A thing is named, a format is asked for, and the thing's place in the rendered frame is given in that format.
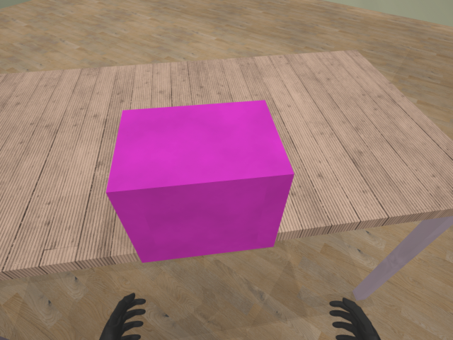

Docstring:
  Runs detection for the table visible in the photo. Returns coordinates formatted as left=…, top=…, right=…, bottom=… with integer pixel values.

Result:
left=0, top=50, right=453, bottom=340

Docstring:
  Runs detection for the robot left hand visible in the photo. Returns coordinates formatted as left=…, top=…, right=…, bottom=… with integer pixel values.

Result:
left=99, top=293, right=146, bottom=340

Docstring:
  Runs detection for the robot right hand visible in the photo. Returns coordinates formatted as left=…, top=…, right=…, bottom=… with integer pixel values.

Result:
left=329, top=298, right=381, bottom=340

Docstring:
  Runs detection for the carton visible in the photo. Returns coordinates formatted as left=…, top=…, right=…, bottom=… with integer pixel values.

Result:
left=106, top=100, right=294, bottom=263

